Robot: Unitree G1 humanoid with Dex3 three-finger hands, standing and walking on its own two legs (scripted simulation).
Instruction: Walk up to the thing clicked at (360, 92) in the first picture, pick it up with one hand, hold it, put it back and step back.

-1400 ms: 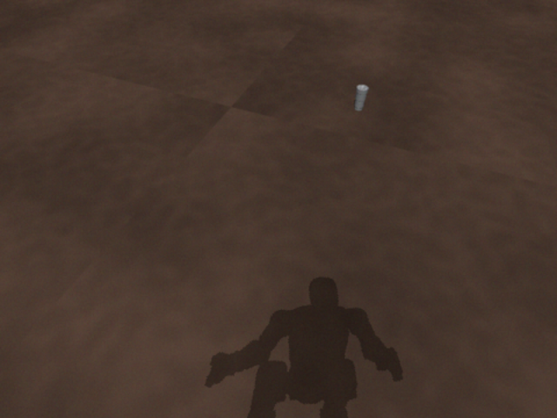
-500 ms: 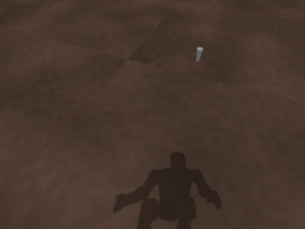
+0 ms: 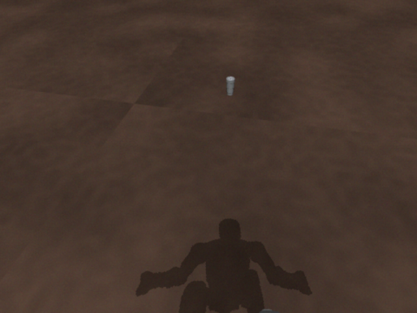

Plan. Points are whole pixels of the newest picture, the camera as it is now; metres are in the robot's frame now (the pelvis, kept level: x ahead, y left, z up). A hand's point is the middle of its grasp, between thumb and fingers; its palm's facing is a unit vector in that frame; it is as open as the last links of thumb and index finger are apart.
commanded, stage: walk up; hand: left
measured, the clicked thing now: (230, 86) +1.95 -0.22 -0.70
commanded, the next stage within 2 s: none
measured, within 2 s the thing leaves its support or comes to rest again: neither
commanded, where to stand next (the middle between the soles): +1.51 -0.34 m, yaw -14 degrees
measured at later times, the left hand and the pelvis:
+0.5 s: hand (130, 260) +0.30 +0.21 -0.16, palm faces -0.12 -0.94 -0.32, open 7.4 cm; pelvis +0.25 -0.06 -0.01, yaw -8 degrees
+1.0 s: hand (182, 127) +0.75 +0.09 -0.12, palm faces -0.31 -0.86 -0.40, open 7.4 cm; pelvis +0.54 -0.14 -0.02, yaw -14 degrees
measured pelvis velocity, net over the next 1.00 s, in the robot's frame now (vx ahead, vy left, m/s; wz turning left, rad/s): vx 0.54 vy -0.14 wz -0.25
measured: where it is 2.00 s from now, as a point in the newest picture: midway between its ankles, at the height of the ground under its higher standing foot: (247, 180)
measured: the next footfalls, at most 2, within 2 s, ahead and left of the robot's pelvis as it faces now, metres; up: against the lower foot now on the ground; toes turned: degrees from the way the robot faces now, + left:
right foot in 0.06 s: +0.16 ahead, -0.18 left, +0.00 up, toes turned -8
left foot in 0.52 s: +0.47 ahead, +0.05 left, +0.00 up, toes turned -3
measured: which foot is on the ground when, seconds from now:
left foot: down 0.00-0.08, up 0.10-0.50, down 0.52-1.00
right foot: up 0.00-0.04, down 0.06-0.54, up 0.56-0.96, down 0.98-1.00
